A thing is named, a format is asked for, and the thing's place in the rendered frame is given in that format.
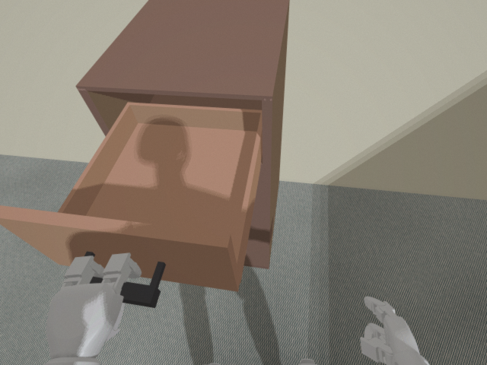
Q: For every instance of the handle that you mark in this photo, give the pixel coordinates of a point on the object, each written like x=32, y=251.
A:
x=139, y=294

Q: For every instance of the robot left hand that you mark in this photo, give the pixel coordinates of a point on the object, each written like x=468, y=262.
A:
x=83, y=316

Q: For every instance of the robot right hand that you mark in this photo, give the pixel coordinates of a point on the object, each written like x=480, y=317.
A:
x=381, y=344

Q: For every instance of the drawer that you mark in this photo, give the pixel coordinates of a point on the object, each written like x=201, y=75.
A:
x=169, y=183

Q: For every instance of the cabinet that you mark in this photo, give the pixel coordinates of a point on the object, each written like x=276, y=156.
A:
x=213, y=53

